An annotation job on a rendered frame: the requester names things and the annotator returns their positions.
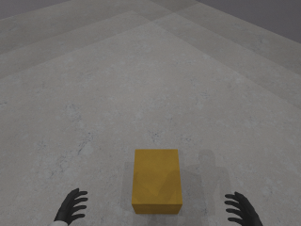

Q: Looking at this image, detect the left robot hand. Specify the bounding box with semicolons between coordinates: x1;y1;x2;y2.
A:
54;188;88;226

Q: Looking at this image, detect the right robot hand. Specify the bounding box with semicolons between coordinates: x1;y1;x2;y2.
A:
224;191;263;226

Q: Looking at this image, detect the carton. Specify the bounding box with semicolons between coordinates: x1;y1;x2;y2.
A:
131;149;182;215

